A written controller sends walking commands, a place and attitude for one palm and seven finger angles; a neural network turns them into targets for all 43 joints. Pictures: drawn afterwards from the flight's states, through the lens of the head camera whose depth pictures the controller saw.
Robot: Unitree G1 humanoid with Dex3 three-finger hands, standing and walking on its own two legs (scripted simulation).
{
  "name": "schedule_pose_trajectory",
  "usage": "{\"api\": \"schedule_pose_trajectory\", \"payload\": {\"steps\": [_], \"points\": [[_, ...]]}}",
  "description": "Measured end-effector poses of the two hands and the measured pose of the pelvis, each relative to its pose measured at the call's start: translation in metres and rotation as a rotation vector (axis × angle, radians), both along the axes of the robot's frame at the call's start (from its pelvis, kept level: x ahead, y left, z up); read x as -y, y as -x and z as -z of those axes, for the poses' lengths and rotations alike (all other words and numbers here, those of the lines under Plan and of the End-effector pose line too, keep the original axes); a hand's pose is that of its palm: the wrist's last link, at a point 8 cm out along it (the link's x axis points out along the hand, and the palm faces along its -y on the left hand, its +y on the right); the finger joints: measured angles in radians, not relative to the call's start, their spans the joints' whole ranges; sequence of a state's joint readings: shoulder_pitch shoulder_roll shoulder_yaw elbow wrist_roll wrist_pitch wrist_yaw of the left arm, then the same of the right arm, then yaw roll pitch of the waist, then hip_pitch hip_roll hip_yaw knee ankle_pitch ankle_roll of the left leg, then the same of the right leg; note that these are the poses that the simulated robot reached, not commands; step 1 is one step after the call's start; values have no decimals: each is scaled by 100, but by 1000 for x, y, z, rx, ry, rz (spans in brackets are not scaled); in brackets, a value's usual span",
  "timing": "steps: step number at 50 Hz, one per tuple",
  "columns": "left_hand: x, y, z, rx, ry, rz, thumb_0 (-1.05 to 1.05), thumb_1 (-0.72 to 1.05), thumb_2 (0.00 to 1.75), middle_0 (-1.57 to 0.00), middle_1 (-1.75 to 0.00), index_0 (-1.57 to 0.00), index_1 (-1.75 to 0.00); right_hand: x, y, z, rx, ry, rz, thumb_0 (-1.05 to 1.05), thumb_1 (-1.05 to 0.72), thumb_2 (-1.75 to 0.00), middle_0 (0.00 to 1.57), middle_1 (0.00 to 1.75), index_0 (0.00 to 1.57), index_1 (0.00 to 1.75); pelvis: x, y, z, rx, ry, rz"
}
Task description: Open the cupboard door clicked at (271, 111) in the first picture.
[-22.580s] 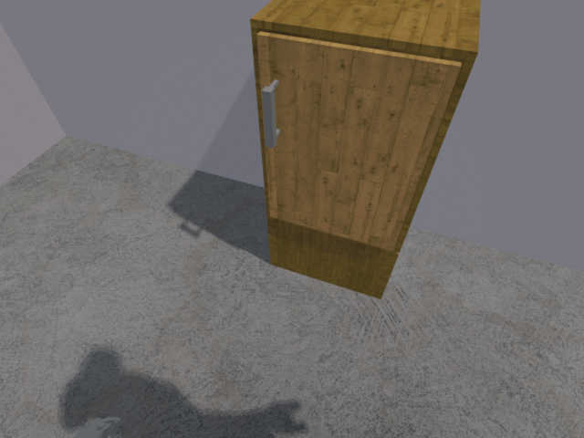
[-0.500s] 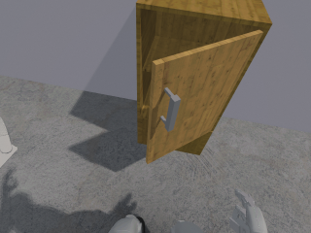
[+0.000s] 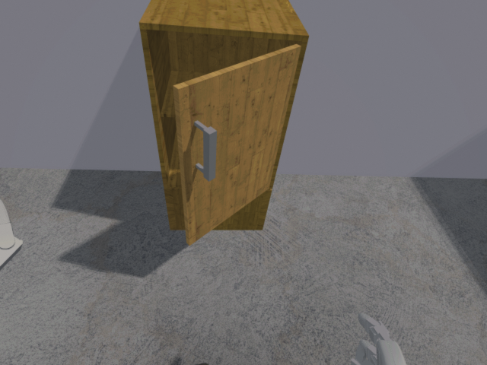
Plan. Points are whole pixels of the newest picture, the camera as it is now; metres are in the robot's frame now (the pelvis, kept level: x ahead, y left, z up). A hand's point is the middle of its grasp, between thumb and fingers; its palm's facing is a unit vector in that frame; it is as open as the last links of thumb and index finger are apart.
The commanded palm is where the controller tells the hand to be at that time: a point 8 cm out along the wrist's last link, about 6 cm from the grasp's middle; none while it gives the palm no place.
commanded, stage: stop stepping back and stand still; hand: left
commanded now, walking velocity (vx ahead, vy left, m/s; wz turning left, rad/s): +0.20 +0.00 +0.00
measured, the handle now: (204, 151) +0.60 +0.09 +0.00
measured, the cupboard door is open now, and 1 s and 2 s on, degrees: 41 41 41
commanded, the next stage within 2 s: let the arm hang, fingers relaxed in 1.12 s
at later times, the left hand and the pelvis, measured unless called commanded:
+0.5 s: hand out of the picture +0.12 +0.26 +0.18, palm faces +0.39 -0.77 -0.50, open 7.4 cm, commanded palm +0.07 +0.31 +0.18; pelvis -0.08 +0.01 +0.00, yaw -1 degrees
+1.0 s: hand out of the picture +0.15 +0.25 +0.17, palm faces +0.39 -0.77 -0.51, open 7.4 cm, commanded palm +0.09 +0.29 +0.18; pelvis -0.05 +0.00 +0.01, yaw -1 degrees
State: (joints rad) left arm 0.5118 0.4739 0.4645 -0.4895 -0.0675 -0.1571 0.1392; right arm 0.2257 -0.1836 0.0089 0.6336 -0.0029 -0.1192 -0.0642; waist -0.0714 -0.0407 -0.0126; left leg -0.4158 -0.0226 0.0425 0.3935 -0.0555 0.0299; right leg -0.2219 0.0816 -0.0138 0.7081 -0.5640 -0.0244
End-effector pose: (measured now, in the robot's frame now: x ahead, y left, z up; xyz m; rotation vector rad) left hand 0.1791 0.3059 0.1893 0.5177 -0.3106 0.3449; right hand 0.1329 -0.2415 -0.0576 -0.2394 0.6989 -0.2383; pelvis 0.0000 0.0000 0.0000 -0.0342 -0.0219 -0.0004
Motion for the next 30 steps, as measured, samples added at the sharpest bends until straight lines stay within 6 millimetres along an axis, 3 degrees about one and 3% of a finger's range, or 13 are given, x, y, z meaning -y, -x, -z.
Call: {"api": "schedule_pose_trajectory", "payload": {"steps": [6, 11, 18, 25, 30], "points": [[19, 63, -9, -47, -65, 36, 2, 89, 90, -21, -31, -21, -30, 17, 59, 8, -96, 22, 16, 1, -91, -90, 20, 30, 20, 30, 0, 34, -4, -6, -35, 29], [0, 77, -16, 55, -26, -51, 1, 89, 90, -22, -31, -21, -30, 17, 90, 9, -127, 39, 42, 1, -91, -90, 20, 30, 20, 30, -7, 48, -11, -19, -56, 41], [-12, 75, -1, 85, 21, -43, 1, 89, 90, -21, -31, -21, -30, -6, 96, 19, -24, 17, 61, 1, -91, -90, 20, 30, 20, 30, -24, 73, 6, 13, -46, 14], [7, 99, -8, -28, -80, -13, 1, 89, 90, -21, -31, -21, -30, -37, 101, 25, -42, -118, 2, 1, -91, -90, 20, 30, 20, 30, -11, 79, -3, 5, -41, 16], [17, 111, -9, -41, -122, -91, 1, 89, 90, -21, -31, -21, -30, -29, 91, 48, -93, -145, -67, 1, -90, -90, 20, 30, 20, 30, 5, 81, 7, -6, -45, -1]]}}
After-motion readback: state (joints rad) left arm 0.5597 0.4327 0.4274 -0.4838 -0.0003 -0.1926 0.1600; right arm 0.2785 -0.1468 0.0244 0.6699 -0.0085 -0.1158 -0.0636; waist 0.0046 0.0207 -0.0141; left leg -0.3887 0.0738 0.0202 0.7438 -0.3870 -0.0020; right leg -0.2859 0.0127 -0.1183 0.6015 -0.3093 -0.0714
